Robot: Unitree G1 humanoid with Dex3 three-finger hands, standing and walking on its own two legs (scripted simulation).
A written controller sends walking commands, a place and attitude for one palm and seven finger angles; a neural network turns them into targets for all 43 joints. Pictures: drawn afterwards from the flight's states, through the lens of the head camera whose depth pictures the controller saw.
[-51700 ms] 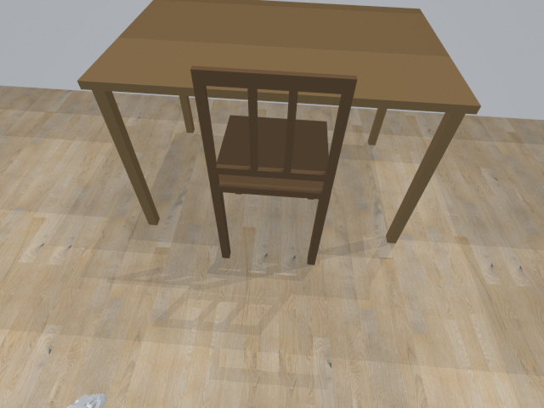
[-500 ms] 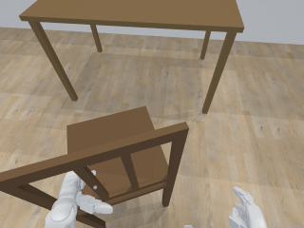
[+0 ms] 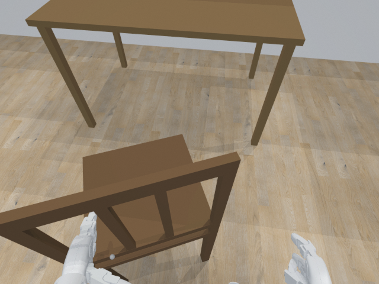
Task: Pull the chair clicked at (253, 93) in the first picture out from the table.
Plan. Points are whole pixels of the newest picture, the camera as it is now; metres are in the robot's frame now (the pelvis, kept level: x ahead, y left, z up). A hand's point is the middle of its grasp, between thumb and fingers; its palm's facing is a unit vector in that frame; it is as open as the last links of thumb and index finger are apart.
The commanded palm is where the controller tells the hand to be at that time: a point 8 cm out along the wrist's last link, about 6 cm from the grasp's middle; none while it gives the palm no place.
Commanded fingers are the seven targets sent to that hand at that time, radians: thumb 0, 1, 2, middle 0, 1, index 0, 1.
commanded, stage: draw the fingers out of the gap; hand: left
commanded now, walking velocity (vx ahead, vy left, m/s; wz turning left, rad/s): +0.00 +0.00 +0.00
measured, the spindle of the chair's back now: (119, 229) +0.25 +0.16 -0.05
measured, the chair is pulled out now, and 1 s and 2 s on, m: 0.68 0.68 0.68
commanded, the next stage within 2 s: draw the hand back to the body in 0.50 s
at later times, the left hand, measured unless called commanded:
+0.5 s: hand out of the picture +0.12 +0.16 -0.03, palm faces +0.07 -0.98 -0.17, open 17.5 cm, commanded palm +0.08 +0.22 -0.01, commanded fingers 0.00 -0.55 0.20 0.00 0.00 0.00 0.00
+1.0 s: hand (82, 281) +0.14 +0.18 +0.05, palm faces +0.00 -1.00 -0.09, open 17.5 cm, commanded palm +0.09 +0.24 +0.07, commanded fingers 0.00 -0.55 0.20 0.00 0.00 0.00 0.00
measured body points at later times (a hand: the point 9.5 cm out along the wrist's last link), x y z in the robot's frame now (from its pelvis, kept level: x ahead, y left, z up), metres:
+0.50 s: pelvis -0.01 +0.00 -0.01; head +0.03 +0.00 +0.44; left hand +0.12 +0.22 -0.02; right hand +0.18 -0.24 -0.08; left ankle -0.03 +0.13 -0.69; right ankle +0.00 -0.13 -0.69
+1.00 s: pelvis -0.02 +0.00 -0.03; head +0.03 +0.00 +0.42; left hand +0.14 +0.23 +0.05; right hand +0.18 -0.23 -0.10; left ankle -0.03 +0.13 -0.69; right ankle +0.00 -0.13 -0.69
